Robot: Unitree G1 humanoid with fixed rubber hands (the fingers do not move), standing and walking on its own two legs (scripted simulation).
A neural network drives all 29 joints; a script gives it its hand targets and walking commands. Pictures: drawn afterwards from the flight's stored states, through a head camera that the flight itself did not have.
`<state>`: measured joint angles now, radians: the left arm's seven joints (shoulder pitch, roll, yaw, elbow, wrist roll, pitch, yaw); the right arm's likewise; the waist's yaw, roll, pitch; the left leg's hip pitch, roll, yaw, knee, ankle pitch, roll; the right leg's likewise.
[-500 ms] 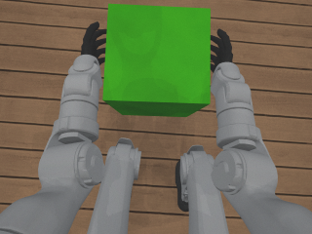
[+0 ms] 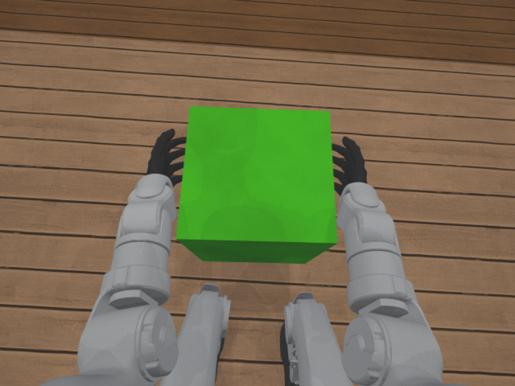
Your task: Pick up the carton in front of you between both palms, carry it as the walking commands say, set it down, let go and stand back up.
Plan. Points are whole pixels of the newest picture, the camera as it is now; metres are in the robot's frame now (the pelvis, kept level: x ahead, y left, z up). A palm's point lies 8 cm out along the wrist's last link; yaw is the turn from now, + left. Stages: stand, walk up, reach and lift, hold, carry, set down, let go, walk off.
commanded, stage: reach and lift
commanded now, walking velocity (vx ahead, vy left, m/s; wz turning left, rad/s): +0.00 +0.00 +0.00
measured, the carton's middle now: (256, 197) +0.43 +0.02 -0.11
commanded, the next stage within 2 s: hold in 1.80 s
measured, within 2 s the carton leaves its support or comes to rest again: neither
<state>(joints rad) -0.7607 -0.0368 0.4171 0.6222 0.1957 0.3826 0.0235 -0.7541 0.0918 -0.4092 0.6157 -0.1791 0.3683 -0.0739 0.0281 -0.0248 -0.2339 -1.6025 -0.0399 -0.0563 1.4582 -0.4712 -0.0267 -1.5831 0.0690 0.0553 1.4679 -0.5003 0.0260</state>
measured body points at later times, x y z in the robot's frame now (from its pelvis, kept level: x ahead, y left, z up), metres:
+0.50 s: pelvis +0.05 +0.00 +0.13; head +0.11 +0.01 +0.58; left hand +0.39 +0.16 +0.11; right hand +0.40 -0.14 +0.11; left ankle +0.09 +0.13 -0.55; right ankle +0.08 -0.12 -0.55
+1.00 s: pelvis +0.05 +0.00 +0.18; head +0.03 +0.00 +0.63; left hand +0.36 +0.16 +0.20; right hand +0.36 -0.15 +0.20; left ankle +0.09 +0.13 -0.55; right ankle +0.08 -0.12 -0.55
